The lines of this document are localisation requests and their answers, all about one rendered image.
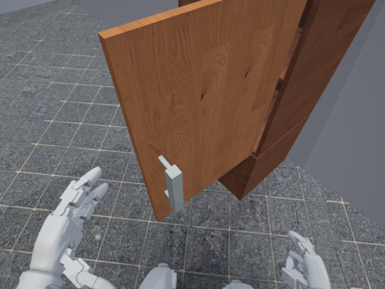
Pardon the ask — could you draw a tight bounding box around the robot left hand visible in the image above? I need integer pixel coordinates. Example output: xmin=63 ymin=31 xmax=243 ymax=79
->
xmin=30 ymin=167 xmax=116 ymax=289

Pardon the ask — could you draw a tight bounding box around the robot right hand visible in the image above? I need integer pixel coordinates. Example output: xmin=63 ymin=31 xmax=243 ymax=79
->
xmin=282 ymin=231 xmax=331 ymax=289

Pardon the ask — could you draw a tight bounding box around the left robot thigh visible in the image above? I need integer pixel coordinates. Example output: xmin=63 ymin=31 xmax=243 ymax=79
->
xmin=139 ymin=267 xmax=177 ymax=289

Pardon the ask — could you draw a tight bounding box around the cupboard door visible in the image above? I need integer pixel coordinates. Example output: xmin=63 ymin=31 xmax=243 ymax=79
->
xmin=98 ymin=0 xmax=307 ymax=222

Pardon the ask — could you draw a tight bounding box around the left robot forearm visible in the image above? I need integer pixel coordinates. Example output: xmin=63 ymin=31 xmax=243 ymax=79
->
xmin=16 ymin=270 xmax=64 ymax=289

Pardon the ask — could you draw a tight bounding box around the handle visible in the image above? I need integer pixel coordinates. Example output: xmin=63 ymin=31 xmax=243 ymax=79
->
xmin=158 ymin=155 xmax=183 ymax=213

